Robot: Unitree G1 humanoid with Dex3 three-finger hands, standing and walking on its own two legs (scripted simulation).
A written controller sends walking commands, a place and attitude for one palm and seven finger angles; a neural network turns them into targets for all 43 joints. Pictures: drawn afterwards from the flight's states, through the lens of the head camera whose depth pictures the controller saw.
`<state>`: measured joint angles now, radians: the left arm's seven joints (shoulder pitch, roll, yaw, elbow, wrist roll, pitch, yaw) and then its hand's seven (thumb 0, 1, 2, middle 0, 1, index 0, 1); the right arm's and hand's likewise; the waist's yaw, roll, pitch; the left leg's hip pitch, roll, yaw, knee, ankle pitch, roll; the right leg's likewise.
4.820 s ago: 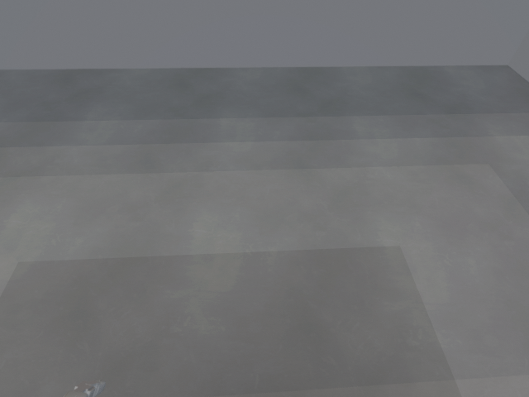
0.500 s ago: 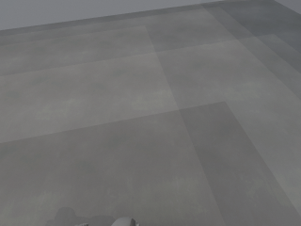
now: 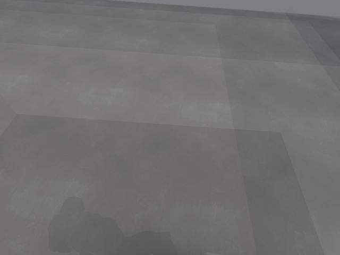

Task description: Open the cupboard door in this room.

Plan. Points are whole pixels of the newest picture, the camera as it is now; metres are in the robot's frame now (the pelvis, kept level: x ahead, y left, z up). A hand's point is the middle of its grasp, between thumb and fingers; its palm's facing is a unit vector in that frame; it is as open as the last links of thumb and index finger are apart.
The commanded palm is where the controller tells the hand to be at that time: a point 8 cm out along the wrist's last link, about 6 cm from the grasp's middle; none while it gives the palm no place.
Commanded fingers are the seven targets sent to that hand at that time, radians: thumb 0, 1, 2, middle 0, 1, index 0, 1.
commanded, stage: turn or walk to find it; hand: left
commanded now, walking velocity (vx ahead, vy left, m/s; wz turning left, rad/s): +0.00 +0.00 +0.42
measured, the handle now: out of the picture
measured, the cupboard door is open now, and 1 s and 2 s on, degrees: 0 0 0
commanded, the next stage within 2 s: none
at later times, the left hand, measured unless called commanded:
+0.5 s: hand out of the picture -0.01 +0.18 -0.17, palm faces +0.27 -0.93 -0.24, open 7.3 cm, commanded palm none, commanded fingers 0.00 0.90 0.90 -0.20 -0.30 -0.20 -0.30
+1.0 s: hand out of the picture -0.03 +0.19 -0.15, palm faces +0.45 -0.85 -0.28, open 7.3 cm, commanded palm none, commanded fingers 0.00 0.90 0.90 -0.20 -0.30 -0.20 -0.30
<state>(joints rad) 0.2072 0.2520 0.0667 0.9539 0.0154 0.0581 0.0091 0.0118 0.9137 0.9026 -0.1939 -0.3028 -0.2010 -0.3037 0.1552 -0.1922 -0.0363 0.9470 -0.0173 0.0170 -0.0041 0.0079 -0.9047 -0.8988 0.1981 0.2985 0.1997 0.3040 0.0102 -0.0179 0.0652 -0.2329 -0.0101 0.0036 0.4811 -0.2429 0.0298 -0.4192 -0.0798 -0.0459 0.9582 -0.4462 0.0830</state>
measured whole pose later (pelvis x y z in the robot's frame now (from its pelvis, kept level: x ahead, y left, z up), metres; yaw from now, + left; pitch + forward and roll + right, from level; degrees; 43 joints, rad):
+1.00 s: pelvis -0.03 -0.04 -0.01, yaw +27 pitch -1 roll +1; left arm 0.17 0.18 0.04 0.90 0.02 0.01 0.01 0.01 0.91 0.90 -0.20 -0.30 -0.20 -0.30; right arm 0.20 -0.23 -0.07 0.96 -0.02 0.06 0.00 0.01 -0.90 -0.90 0.20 0.30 0.20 0.30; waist -0.02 0.06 0.05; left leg -0.37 -0.03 -0.07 0.78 -0.42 -0.02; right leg -0.26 -0.05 -0.10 0.59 -0.31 -0.02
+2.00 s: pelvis -0.06 -0.07 +0.00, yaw +53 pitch -1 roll +2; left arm 0.21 0.15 0.03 0.92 0.02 0.01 0.02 0.01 0.91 0.90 -0.20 -0.30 -0.21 -0.30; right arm 0.23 -0.26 -0.09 0.99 -0.02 0.08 0.02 0.01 -0.91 -0.90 0.19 0.30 0.20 0.30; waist -0.03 0.04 0.06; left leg -0.48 0.01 -0.03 1.13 -0.37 -0.06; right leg -0.20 -0.08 -0.17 0.49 -0.27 -0.03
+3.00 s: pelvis -0.08 -0.10 +0.00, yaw +79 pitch +0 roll +1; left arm 0.24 0.18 0.03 0.95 0.03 0.01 0.02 0.01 0.91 0.90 -0.20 -0.30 -0.21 -0.30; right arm 0.20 -0.25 -0.07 1.01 -0.01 0.08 0.01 0.01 -0.91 -0.90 0.19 0.30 0.19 0.30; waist 0.01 0.01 0.08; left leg -0.38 0.05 0.02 0.91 -0.44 -0.07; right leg -0.20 -0.12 -0.24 0.51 -0.29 -0.01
